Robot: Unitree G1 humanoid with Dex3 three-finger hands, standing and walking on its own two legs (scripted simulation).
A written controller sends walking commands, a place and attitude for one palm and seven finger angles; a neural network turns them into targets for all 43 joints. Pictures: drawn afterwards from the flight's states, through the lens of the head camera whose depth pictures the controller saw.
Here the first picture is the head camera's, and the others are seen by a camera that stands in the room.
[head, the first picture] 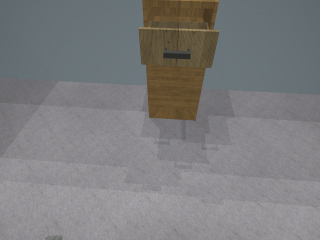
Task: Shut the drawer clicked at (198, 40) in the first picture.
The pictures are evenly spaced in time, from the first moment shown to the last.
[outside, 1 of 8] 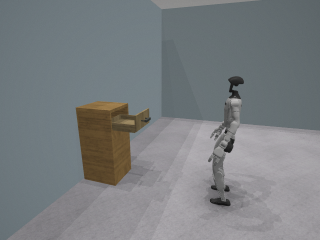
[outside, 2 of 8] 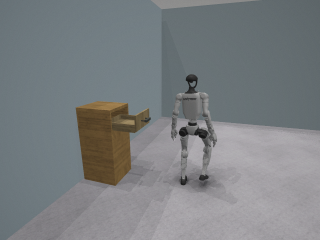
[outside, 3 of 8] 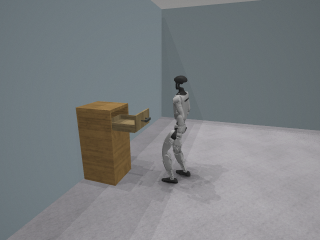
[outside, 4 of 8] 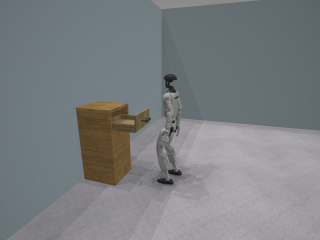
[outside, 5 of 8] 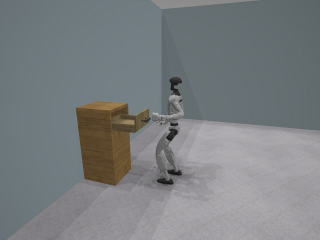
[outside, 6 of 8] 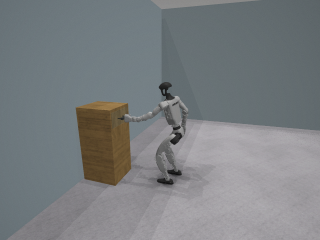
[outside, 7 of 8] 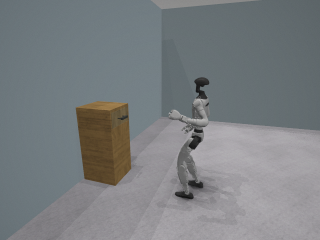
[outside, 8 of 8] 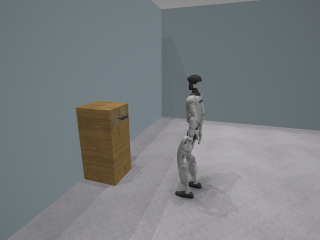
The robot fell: no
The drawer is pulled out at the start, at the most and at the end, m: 0.30 0.30 0.00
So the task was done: yes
